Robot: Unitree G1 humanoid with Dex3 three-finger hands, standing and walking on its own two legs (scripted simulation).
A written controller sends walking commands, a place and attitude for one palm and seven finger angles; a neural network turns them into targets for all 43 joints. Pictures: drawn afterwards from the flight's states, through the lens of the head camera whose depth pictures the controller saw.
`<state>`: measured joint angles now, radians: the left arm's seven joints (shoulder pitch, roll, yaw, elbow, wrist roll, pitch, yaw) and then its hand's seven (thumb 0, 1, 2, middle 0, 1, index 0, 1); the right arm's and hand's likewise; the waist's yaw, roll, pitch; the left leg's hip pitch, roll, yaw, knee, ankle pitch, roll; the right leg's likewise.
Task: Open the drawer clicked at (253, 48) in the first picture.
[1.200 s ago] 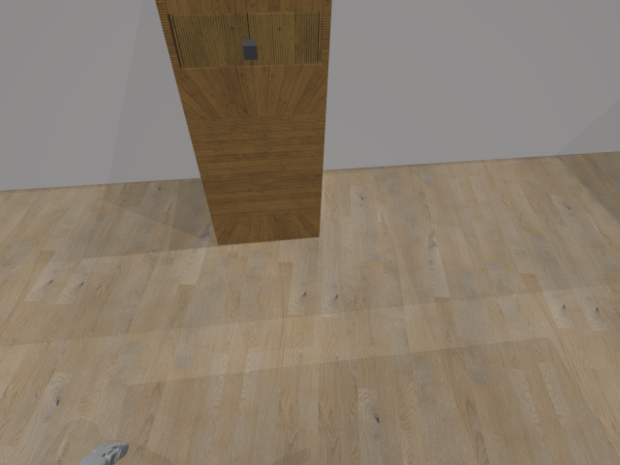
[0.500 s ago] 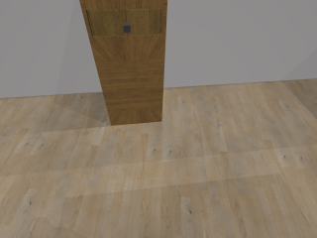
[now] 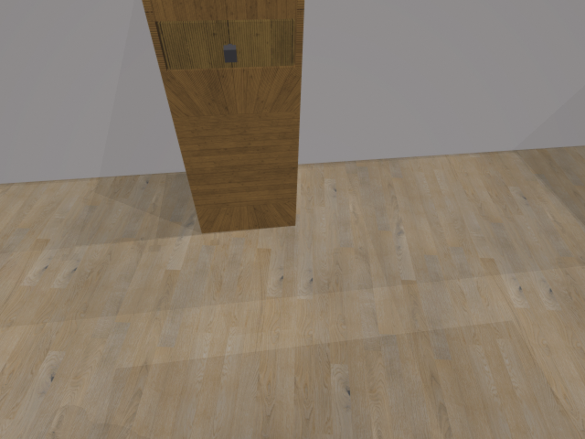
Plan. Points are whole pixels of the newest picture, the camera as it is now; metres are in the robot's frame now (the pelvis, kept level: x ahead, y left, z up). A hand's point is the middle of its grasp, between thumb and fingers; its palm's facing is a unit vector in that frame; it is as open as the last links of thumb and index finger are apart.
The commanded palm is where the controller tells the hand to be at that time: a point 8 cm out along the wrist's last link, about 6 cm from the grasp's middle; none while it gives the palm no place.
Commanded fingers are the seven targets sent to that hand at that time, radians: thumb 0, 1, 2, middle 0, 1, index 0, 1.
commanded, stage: look at it before walking up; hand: left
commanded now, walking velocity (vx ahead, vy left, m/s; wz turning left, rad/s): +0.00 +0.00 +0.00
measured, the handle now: (230, 51) +1.09 +0.24 +0.05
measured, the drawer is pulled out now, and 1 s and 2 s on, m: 0.00 0.00 0.00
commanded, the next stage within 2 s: walk to a spot facing it in 0.24 s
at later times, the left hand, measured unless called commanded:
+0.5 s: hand out of the picture +0.07 +0.23 -0.17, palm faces -0.04 -0.96 -0.29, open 7.4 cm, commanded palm none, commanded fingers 0.00 0.90 0.90 -0.20 -0.30 -0.20 -0.30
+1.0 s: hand out of the picture +0.14 +0.12 -0.17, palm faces -0.16 -0.98 -0.15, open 7.4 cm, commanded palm none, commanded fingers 0.00 0.90 0.90 -0.20 -0.30 -0.20 -0.30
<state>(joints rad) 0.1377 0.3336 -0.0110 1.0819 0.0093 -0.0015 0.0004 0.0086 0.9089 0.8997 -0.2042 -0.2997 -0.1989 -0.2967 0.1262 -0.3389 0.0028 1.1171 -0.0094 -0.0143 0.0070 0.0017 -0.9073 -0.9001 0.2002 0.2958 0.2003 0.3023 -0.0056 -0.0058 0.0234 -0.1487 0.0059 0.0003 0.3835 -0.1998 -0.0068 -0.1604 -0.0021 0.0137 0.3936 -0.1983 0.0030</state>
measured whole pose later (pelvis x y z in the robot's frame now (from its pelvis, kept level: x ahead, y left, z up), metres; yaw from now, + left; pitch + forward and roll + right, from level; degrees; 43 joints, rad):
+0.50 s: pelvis +0.02 +0.00 +0.00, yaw -2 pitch -1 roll +0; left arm 0.21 0.30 0.00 1.08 0.02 0.03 -0.01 0.01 0.91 0.90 -0.20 -0.30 -0.20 -0.30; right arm 0.16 -0.30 0.00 1.10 -0.02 0.00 0.01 0.00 -0.91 -0.90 0.20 0.30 0.20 0.30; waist 0.01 0.00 -0.01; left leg -0.16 0.02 0.03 0.45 -0.29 -0.01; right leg -0.18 0.02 0.04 0.45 -0.26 -0.01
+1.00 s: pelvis +0.15 -0.05 +0.00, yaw -13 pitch +0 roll +0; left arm 0.43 0.12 0.02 1.10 0.02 -0.06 0.00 0.01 0.91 0.90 -0.20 -0.30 -0.20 -0.30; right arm 0.20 -0.19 -0.05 1.04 -0.02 -0.02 0.03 0.00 -0.91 -0.90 0.20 0.30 0.20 0.30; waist 0.01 0.01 0.01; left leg -0.59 0.13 0.08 1.01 -0.20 -0.04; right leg -0.07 0.04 -0.02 0.36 -0.28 -0.05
